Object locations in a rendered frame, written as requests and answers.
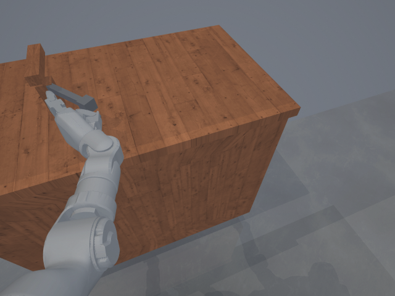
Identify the counter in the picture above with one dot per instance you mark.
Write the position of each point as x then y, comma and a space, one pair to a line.
197, 118

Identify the left robot forearm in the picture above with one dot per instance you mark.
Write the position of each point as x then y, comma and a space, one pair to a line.
99, 180

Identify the tap lever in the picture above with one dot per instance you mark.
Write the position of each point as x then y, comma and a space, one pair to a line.
86, 102

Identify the robot left hand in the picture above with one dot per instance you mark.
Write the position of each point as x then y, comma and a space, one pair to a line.
73, 124

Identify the robot left upper arm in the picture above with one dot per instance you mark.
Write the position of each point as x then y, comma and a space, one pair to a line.
76, 254

